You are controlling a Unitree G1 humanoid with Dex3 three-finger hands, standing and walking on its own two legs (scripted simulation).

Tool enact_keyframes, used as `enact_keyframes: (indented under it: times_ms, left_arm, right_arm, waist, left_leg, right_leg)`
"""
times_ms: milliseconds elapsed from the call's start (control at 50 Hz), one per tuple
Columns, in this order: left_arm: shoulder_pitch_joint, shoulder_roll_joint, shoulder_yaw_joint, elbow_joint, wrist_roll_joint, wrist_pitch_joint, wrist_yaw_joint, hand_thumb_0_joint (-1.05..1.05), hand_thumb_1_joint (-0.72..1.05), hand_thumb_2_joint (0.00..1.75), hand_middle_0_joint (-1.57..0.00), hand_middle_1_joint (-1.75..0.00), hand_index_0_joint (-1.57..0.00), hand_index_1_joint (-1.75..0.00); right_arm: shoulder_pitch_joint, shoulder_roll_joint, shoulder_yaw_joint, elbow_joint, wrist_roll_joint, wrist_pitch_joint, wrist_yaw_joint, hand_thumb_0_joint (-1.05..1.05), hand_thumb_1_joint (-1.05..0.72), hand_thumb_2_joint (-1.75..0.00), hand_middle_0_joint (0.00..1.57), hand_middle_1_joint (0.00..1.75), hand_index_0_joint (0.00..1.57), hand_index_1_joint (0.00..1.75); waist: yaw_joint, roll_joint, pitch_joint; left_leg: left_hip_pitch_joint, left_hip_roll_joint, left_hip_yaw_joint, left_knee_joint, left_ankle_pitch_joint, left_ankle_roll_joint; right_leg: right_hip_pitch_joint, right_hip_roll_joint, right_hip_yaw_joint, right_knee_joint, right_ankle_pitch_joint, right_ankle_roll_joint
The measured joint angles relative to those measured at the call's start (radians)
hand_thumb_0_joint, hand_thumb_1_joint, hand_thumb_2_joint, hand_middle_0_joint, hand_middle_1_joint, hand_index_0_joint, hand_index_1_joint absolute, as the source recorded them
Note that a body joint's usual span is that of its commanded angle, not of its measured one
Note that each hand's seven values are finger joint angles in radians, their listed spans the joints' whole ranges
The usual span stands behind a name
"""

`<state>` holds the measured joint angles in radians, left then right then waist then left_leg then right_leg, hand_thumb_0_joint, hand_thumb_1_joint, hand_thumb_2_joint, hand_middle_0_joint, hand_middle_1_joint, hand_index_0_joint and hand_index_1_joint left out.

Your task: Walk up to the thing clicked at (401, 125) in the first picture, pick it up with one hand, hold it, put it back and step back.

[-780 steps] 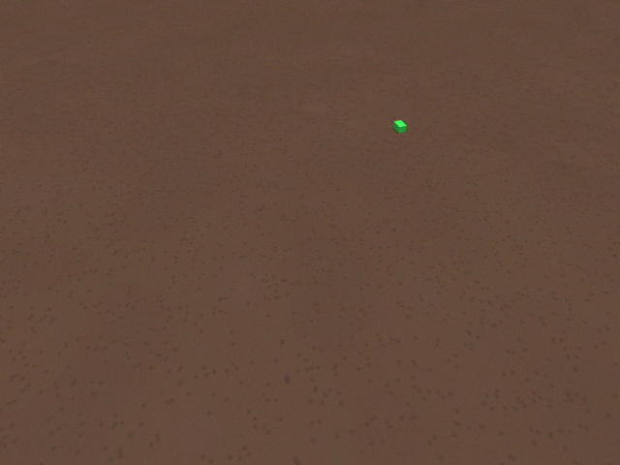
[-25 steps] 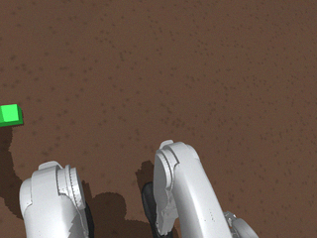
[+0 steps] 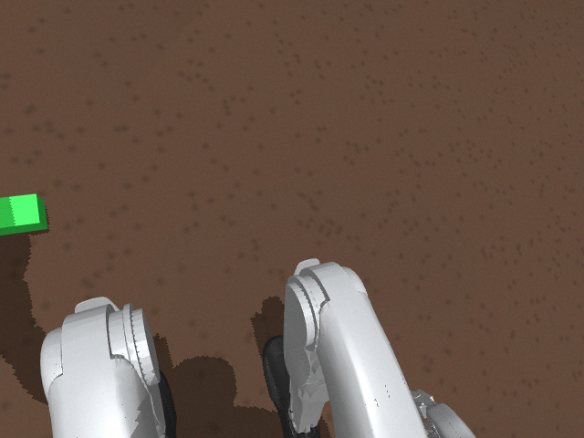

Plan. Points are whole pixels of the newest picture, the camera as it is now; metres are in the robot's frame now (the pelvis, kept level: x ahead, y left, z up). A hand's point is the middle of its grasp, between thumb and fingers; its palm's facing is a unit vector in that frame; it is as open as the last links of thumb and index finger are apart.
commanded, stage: rise first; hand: left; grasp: from above
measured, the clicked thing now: (16, 215) +0.47 +0.33 -0.30
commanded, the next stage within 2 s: none
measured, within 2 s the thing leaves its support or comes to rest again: neither
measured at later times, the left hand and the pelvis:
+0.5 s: hand out of the picture +0.42 +0.37 -0.17, palm faces -0.47 -0.07 -0.88, open 12.5 cm; pelvis +0.00 +0.00 +0.00, yaw +0 degrees
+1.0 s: hand out of the picture +0.42 +0.37 -0.17, palm faces -0.46 -0.08 -0.88, open 12.4 cm; pelvis +0.00 +0.00 +0.00, yaw +0 degrees
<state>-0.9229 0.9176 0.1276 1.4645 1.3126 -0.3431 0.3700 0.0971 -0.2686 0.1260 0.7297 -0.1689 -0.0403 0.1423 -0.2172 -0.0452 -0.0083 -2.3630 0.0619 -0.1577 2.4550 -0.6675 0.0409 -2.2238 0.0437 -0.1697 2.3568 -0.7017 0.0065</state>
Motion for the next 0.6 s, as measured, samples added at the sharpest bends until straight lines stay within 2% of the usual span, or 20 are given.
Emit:
enact_keyframes:
  times_ms: [120, 240, 300, 480, 600]
  left_arm:
    - [-0.006, 0.010, 0.009, 0.009, 0.010, -0.024, -0.002, 0.00, -0.26, 0.77, -0.33, -0.78, -0.33, -0.78]
    - [0.002, 0.019, 0.037, -0.007, 0.025, -0.043, 0.023, 0.00, -0.24, 0.76, -0.35, -0.76, -0.34, -0.76]
    - [0.007, 0.018, 0.035, -0.012, 0.034, -0.036, 0.031, 0.00, -0.25, 0.77, -0.35, -0.75, -0.34, -0.75]
    - [0.004, 0.004, 0.000, 0.008, 0.006, 0.001, 0.017, 0.00, -0.25, 0.77, -0.35, -0.74, -0.34, -0.75]
    - [-0.001, 0.005, 0.004, 0.015, 0.003, -0.017, 0.006, 0.00, -0.24, 0.76, -0.35, -0.74, -0.35, -0.75]
  right_arm:
    - [-0.004, -0.001, 0.011, -0.002, -0.004, -0.004, -0.001, 0.00, -0.91, -0.90, 0.20, 0.30, 0.20, 0.30]
    - [0.000, -0.006, 0.013, 0.003, -0.011, -0.004, -0.002, 0.00, -0.91, -0.90, 0.20, 0.30, 0.20, 0.30]
    - [0.006, -0.008, 0.008, 0.005, -0.013, -0.004, -0.001, 0.00, -0.91, -0.90, 0.20, 0.30, 0.20, 0.30]
    - [0.006, -0.003, 0.003, 0.003, -0.006, -0.010, 0.001, 0.01, -0.91, -0.90, 0.20, 0.30, 0.20, 0.30]
    - [0.006, 0.001, 0.013, 0.000, -0.003, -0.012, 0.000, 0.00, -0.91, -0.90, 0.20, 0.30, 0.20, 0.30]
  waist:
    - [-0.006, -0.014, 0.015]
    - [-0.009, -0.021, 0.018]
    - [-0.009, -0.018, 0.012]
    - [-0.004, -0.001, 0.003]
    - [-0.006, -0.011, 0.008]
  left_leg:
    - [0.005, -0.002, -0.005, 0.003, 0.001, -0.005]
    - [-0.002, -0.004, -0.014, 0.017, 0.000, -0.007]
    - [-0.004, -0.005, -0.012, 0.022, -0.002, -0.007]
    - [-0.003, -0.002, -0.002, 0.007, 0.002, -0.001]
    - [-0.001, -0.003, -0.005, 0.005, 0.003, -0.005]
  right_leg:
    - [0.004, -0.001, -0.005, 0.004, 0.001, -0.004]
    - [0.001, -0.001, -0.011, 0.013, 0.000, -0.005]
    - [-0.001, -0.001, -0.010, 0.018, -0.002, -0.005]
    - [-0.003, 0.001, -0.001, 0.006, 0.003, 0.000]
    - [-0.003, 0.001, -0.004, 0.005, 0.004, -0.002]
